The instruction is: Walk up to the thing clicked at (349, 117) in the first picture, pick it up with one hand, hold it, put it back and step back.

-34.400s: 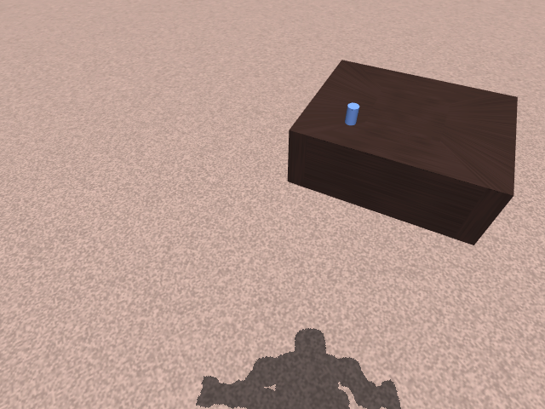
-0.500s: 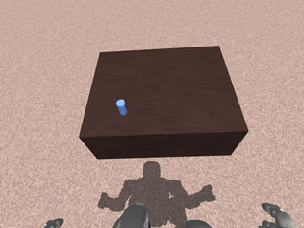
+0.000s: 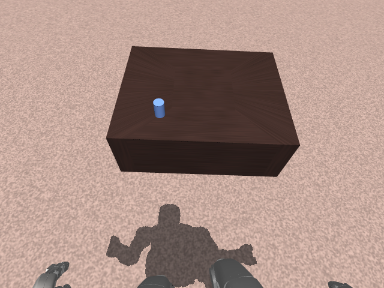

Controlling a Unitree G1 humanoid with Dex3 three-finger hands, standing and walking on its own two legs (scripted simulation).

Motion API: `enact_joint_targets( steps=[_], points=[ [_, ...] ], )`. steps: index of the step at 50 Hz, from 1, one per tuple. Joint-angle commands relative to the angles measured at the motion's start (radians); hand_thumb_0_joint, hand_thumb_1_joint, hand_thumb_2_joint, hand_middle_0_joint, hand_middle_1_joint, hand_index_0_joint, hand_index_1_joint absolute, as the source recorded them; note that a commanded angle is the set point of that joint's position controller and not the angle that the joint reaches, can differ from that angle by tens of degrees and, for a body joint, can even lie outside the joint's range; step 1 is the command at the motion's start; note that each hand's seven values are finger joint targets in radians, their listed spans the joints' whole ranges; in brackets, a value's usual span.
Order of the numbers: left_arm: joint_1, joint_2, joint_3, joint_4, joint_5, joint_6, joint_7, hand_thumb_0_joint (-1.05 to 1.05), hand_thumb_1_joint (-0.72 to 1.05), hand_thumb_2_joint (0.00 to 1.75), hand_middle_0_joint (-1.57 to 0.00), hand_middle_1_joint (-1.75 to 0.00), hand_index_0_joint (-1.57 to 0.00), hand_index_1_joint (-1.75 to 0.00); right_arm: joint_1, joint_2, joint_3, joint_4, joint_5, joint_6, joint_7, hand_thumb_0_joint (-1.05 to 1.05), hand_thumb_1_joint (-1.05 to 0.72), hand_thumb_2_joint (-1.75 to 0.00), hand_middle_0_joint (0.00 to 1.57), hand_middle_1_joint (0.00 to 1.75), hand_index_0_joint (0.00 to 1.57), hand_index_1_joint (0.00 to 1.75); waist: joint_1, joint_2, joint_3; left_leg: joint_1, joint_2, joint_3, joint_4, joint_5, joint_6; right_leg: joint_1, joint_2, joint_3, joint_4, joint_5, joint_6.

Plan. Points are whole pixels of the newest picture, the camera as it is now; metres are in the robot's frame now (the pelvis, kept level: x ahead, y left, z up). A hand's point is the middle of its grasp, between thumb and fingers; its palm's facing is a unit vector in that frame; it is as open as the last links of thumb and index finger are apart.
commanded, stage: step back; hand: left
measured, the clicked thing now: (159, 108) +0.90 +0.17 -0.39
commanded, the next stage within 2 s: stand in 1.68 s
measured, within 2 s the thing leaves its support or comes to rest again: neither
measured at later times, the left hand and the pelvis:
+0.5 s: hand out of the picture -0.07 +0.26 -0.14, palm faces +0.00 -0.90 -0.44, open 7.3 cm; pelvis -0.18 -0.02 -0.01, yaw +1 degrees
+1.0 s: hand out of the picture -0.22 +0.24 -0.15, palm faces +0.02 -0.93 -0.36, open 7.3 cm; pelvis -0.27 -0.02 +0.00, yaw +1 degrees
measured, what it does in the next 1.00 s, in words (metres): walks backwards: right foot, then left foot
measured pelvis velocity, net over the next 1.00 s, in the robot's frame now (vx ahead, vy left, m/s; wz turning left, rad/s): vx -0.27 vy -0.02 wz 0.01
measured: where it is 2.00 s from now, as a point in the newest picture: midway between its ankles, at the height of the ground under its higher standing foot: outside the picture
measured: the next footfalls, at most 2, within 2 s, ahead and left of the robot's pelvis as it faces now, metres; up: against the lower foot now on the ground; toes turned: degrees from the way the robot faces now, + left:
right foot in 0.20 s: -0.08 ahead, -0.14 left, +0.00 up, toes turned -3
left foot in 0.52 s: -0.18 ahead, +0.09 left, +0.00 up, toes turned +1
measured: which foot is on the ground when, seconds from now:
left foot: down 0.00-0.22, up 0.24-0.50, down 0.52-1.00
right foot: up 0.00-0.18, down 0.20-0.54, up 0.56-0.74, down 0.76-1.00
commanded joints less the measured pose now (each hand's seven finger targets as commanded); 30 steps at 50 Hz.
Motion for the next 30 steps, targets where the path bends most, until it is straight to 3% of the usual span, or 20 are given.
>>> enact_joint_targets(
  steps=[1,4,7,9,10,11,12,13,14,15,18,21,22,24,25,26,27,28,29,30],
  points=[
    [0.022,0.169,0.047,-0.073,0.004,-0.019,0.002,0.0,0.9,0.9,-0.2,-0.3,-0.2,-0.3,-0.014,-0.259,-0.07,-0.093,0.009,-0.034,-0.024,0.0,-0.9,-0.9,0.2,0.3,0.2,0.3,-0.022,0.16,-0.164,0.19,0.265,-0.246,-0.178,0.312,0.213,-0.025,-0.053,-0.009,-0.136,-0.019,0.031],
    [0.049,0.164,0.038,-0.062,0.007,-0.022,-0.006,0.0,0.9,0.9,-0.2,-0.3,-0.2,-0.3,-0.017,-0.292,-0.077,-0.111,0.004,-0.025,-0.021,0.0,-0.9,-0.9,0.2,0.3,0.2,0.3,-0.024,0.204,-0.214,0.189,0.291,-0.247,-0.178,0.217,0.211,0.072,-0.097,-0.073,-0.343,-0.023,0.021],
    [0.135,0.163,0.04,-0.011,0.006,-0.027,-0.017,0.0,0.9,0.9,-0.2,-0.3,-0.2,-0.3,-0.044,-0.314,-0.079,-0.118,0.007,-0.008,-0.016,0.0,-0.9,-0.9,0.2,0.3,0.2,0.3,0.002,0.229,-0.244,0.091,0.265,-0.213,-0.172,0.141,0.157,0.239,-0.099,-0.15,-0.596,0.063,-0.015],
    [0.239,0.166,0.047,0.031,0.012,-0.031,-0.018,0.0,0.9,0.9,-0.2,-0.3,-0.2,-0.3,-0.08,-0.304,-0.072,-0.123,0.018,0.004,-0.01,0.0,-0.9,-0.9,0.2,0.3,0.2,0.3,0.051,0.204,-0.272,0.017,0.229,-0.181,-0.123,0.051,0.096,0.348,-0.104,-0.159,-0.774,0.16,-0.053],
    [0.231,0.209,0.059,0.024,0.028,-0.033,-0.017,0.0,0.9,0.9,-0.2,-0.3,-0.2,-0.3,-0.074,-0.257,-0.061,-0.132,0.025,0.003,-0.007,0.0,-0.9,-0.9,0.2,0.3,0.2,0.3,0.045,0.072,-0.227,-0.12,0.157,-0.141,-0.02,-0.069,0.037,0.344,-0.201,0.027,-0.827,0.08,-0.088],
    [0.166,0.315,0.086,-0.007,0.028,-0.028,-0.021,0.0,0.9,0.9,-0.2,-0.3,-0.2,-0.3,-0.133,-0.202,-0.051,-0.155,0.033,-0.004,-0.017,0.0,-0.9,-0.9,0.2,0.3,0.2,0.3,0.081,-0.233,-0.151,-0.255,-0.064,-0.048,0.211,-0.264,-0.034,0.214,-0.408,0.321,-0.946,0.043,-0.214],
    [0.079,0.376,0.092,-0.052,0.037,-0.031,-0.015,0.0,0.9,0.9,-0.2,-0.3,-0.2,-0.3,-0.136,-0.232,-0.064,-0.153,0.025,0.0,-0.029,0.0,-0.9,-0.9,0.2,0.3,0.2,0.3,0.084,-0.262,-0.083,-0.204,-0.061,-0.135,0.441,-0.346,-0.063,0.005,-0.556,0.456,-1.009,0.051,-0.325],
    [0.025,0.33,0.079,-0.078,0.026,-0.039,-0.009,0.0,0.9,0.9,-0.2,-0.3,-0.2,-0.3,-0.106,-0.255,-0.068,-0.132,0.03,0.004,-0.029,0.0,-0.9,-0.9,0.2,0.3,0.2,0.3,0.041,-0.152,-0.063,-0.167,-0.061,-0.205,0.544,-0.294,-0.061,-0.047,-0.515,0.344,-0.973,0.131,-0.299],
    [-0.06,0.272,0.062,-0.096,0.024,-0.042,0.0,0.0,0.9,0.9,-0.2,-0.3,-0.2,-0.3,-0.049,-0.247,-0.065,-0.11,0.04,-0.001,-0.027,0.0,-0.9,-0.9,0.2,0.3,0.2,0.3,-0.009,-0.078,-0.079,-0.174,-0.095,-0.202,0.582,-0.24,-0.053,0.02,-0.43,0.175,-0.885,0.326,-0.255],
    [-0.078,0.247,0.059,-0.096,0.029,-0.042,0.002,0.0,0.9,0.9,-0.2,-0.3,-0.2,-0.3,-0.022,-0.229,-0.057,-0.094,0.044,-0.004,-0.027,0.0,-0.9,-0.9,0.2,0.3,0.2,0.3,-0.02,-0.083,-0.098,-0.163,-0.114,-0.168,0.586,-0.218,-0.053,0.047,-0.379,0.081,-0.843,0.408,-0.221],
    [-0.02,0.226,0.056,-0.107,0.036,-0.042,0.008,0.0,0.9,0.9,-0.2,-0.3,-0.2,-0.3,-0.005,-0.214,-0.044,-0.1,0.036,-0.017,-0.028,0.0,-0.9,-0.9,0.2,0.3,0.2,0.3,0.018,-0.129,-0.145,-0.177,-0.086,-0.114,0.488,-0.242,-0.062,0.221,-0.343,0.012,-0.762,0.58,-0.203],
    [0.018,0.231,0.056,-0.113,0.036,-0.029,0.017,0.0,0.9,0.9,-0.2,-0.3,-0.2,-0.3,-0.012,-0.192,-0.04,-0.116,0.02,-0.023,-0.028,0.0,-0.9,-0.9,0.2,0.3,0.2,0.3,0.044,-0.173,-0.172,-0.16,-0.028,-0.056,0.212,-0.276,-0.053,0.362,-0.379,0.029,-0.703,0.692,-0.199],
    [0.028,0.224,0.053,-0.108,0.03,-0.024,0.015,0.0,0.9,0.9,-0.2,-0.3,-0.2,-0.3,0.003,-0.188,-0.041,-0.104,0.018,-0.028,-0.025,0.0,-0.9,-0.9,0.2,0.3,0.2,0.3,0.048,-0.169,-0.194,-0.134,-0.031,-0.023,0.1,-0.24,-0.052,0.401,-0.365,0.023,-0.669,0.685,-0.191],
    [0.015,0.222,0.046,-0.107,0.016,-0.012,0.007,0.0,0.9,0.9,-0.2,-0.3,-0.2,-0.3,0.07,-0.185,-0.049,-0.061,0.016,-0.035,-0.023,0.0,-0.9,-0.9,0.2,0.3,0.2,0.3,0.021,-0.131,-0.234,0.011,-0.055,0.047,-0.163,-0.023,-0.043,0.37,-0.328,-0.013,-0.584,0.597,-0.159],
    [0.023,0.196,0.035,-0.108,0.016,-0.008,0.003,0.0,0.9,0.9,-0.2,-0.3,-0.2,-0.3,0.085,-0.206,-0.058,-0.046,0.01,-0.039,-0.026,0.0,-0.9,-0.9,0.2,0.3,0.2,0.3,0.023,-0.096,-0.241,0.099,-0.018,-0.02,-0.217,0.047,-0.025,0.276,-0.318,-0.006,-0.558,0.494,-0.124],
    [0.053,0.165,0.022,-0.108,0.012,-0.007,-0.003,0.0,0.9,0.9,-0.2,-0.3,-0.2,-0.3,0.086,-0.268,-0.073,-0.044,0.001,-0.042,-0.027,0.0,-0.9,-0.9,0.2,0.3,0.2,0.3,0.032,0.043,-0.247,0.182,0.144,-0.262,-0.241,0.012,0.035,0.097,-0.249,-0.039,-0.48,0.27,-0.081],
    [-0.02,0.178,0.025,-0.121,-0.003,-0.011,0.003,0.0,0.9,0.9,-0.2,-0.3,-0.2,-0.3,0.012,-0.393,-0.086,-0.067,0.015,-0.037,-0.015,0.0,-0.9,-0.9,0.2,0.3,0.2,0.3,0.001,0.267,-0.228,0.025,0.36,-0.502,-0.285,0.069,0.199,0.061,-0.104,-0.17,-0.315,-0.074,-0.029],
    [-0.074,0.207,0.044,-0.112,0.013,-0.008,0.005,0.0,0.9,0.9,-0.2,-0.3,-0.2,-0.3,-0.011,-0.398,-0.092,-0.082,0.008,-0.045,-0.016,0.0,-0.9,-0.9,0.2,0.3,0.2,0.3,-0.025,0.222,-0.179,-0.094,0.42,-0.6,-0.311,0.064,0.266,0.099,-0.116,-0.039,-0.14,-0.126,-0.022],
    [-0.07,0.202,0.044,-0.096,0.008,-0.005,0.002,0.0,0.9,0.9,-0.2,-0.3,-0.2,-0.3,-0.017,-0.345,-0.077,-0.074,0.005,-0.055,-0.022,0.0,-0.9,-0.9,0.2,0.3,0.2,0.3,0.0,0.113,-0.173,-0.064,0.349,-0.448,-0.243,0.171,0.227,0.085,-0.102,0.015,-0.089,-0.082,-0.032],
    [-0.024,0.181,0.039,-0.07,-0.006,-0.006,-0.001,0.0,0.9,0.9,-0.2,-0.3,-0.2,-0.3,-0.058,-0.31,-0.057,-0.071,0.002,-0.056,-0.027,0.0,-0.9,-0.9,0.2,0.3,0.2,0.3,0.034,0.112,-0.176,-0.052,0.295,-0.349,-0.216,0.212,0.197,0.082,-0.09,0.017,-0.064,-0.045,-0.038]
  ],
)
